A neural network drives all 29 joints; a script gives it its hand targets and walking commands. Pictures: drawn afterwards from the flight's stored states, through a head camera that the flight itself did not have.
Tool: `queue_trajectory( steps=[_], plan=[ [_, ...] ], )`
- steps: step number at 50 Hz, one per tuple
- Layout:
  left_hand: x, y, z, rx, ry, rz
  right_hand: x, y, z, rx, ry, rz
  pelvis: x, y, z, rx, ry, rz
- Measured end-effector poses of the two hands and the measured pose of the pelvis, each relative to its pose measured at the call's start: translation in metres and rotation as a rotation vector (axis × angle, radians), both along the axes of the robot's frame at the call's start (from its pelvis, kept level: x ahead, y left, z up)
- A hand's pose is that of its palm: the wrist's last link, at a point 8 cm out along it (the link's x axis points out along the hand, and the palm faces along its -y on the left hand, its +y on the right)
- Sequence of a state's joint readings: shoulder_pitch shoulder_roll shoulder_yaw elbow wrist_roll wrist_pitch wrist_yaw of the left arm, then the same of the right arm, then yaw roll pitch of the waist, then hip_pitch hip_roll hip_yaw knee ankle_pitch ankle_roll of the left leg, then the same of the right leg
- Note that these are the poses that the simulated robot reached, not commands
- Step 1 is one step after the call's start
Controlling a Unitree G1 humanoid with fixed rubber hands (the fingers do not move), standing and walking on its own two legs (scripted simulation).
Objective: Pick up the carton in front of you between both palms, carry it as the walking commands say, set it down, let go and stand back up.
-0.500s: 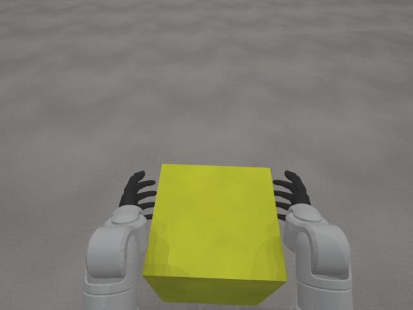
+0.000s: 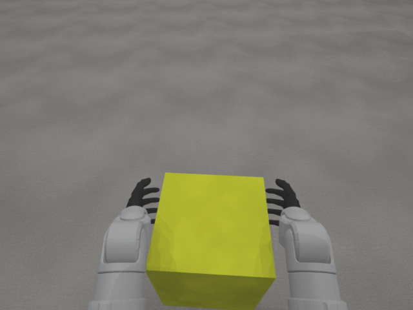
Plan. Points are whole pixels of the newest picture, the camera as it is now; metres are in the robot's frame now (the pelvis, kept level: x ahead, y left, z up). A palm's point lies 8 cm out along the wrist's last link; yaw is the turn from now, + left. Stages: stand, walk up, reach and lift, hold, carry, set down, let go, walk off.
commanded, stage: carry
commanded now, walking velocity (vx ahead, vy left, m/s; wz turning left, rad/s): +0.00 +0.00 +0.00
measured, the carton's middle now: (210, 244) +0.29 +0.00 -0.06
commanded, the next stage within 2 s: hold in 0.54 s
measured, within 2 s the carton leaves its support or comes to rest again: neither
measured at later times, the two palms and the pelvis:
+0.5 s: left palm (139, 221) +0.28 +0.14 +0.04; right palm (290, 222) +0.29 -0.15 +0.04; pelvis -0.01 +0.00 +0.00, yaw +0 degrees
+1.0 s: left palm (138, 230) +0.26 +0.14 +0.05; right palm (299, 231) +0.26 -0.16 +0.06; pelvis -0.03 -0.01 +0.01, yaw -1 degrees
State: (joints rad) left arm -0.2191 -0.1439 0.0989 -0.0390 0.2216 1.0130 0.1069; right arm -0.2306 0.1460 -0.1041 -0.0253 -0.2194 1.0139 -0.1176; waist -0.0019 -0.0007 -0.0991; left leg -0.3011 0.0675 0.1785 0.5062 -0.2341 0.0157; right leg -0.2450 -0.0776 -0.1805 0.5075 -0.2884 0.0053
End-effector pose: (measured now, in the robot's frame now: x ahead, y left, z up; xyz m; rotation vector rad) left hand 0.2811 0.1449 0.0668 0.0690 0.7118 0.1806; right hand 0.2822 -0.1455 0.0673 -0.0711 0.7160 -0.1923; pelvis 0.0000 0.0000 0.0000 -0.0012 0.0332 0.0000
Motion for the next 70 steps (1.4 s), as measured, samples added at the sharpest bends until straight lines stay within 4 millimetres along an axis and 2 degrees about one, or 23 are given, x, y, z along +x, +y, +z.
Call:
queue_trajectory(
  steps=[12, 16, 27, 34, 48, 53, 57, 64, 67, 70],
  plan=[
    [-0.001, 0.001, -0.032, -0.013, -0.001, -0.04, -0.002, -0.005, -0.032, 0.015, -0.005, 0.041, -0.007, -0.002, 0.0, -0.001, -0.003, -0.002],
    [0.0, 0.001, -0.037, -0.018, -0.021, -0.043, 0.0, -0.005, -0.037, 0.019, -0.026, 0.044, -0.009, -0.002, -0.001, -0.001, -0.004, -0.002],
    [0.003, -0.001, -0.026, -0.024, -0.07, -0.035, 0.003, -0.007, -0.025, 0.029, -0.078, 0.034, -0.009, -0.004, -0.001, 0.0, 0.001, -0.003],
    [-0.011, -0.003, -0.025, -0.032, -0.036, -0.048, -0.01, -0.011, -0.023, 0.02, -0.043, 0.053, -0.013, -0.007, 0.008, 0.005, -0.109, -0.002],
    [-0.023, -0.005, -0.014, -0.042, -0.053, -0.049, -0.023, -0.013, -0.012, 0.029, -0.061, 0.041, -0.031, -0.008, 0.007, 0.002, -0.178, -0.01],
    [-0.021, -0.007, -0.014, -0.054, -0.052, -0.053, -0.025, -0.015, -0.012, 0.04, -0.062, 0.021, -0.036, -0.006, 0.005, 0.001, -0.187, -0.026],
    [-0.011, -0.008, -0.017, -0.067, -0.05, -0.034, -0.018, -0.015, -0.015, 0.049, -0.061, -0.001, -0.039, -0.004, 0.002, 0.0, -0.185, -0.042],
    [0.016, -0.016, -0.036, -0.062, -0.029, -0.021, 0.01, -0.02, -0.033, 0.03, -0.04, -0.011, -0.041, -0.002, -0.007, 0.002, -0.132, -0.056],
    [0.026, -0.019, -0.057, -0.048, -0.011, -0.018, 0.021, -0.023, -0.054, 0.02, -0.02, -0.002, -0.042, -0.002, -0.011, 0.005, -0.065, -0.058],
    [0.03, -0.02, -0.087, -0.036, 0.004, -0.012, 0.029, -0.023, -0.084, 0.012, -0.005, 0.017, -0.043, -0.003, -0.016, 0.009, 0.028, -0.058]
  ],
)
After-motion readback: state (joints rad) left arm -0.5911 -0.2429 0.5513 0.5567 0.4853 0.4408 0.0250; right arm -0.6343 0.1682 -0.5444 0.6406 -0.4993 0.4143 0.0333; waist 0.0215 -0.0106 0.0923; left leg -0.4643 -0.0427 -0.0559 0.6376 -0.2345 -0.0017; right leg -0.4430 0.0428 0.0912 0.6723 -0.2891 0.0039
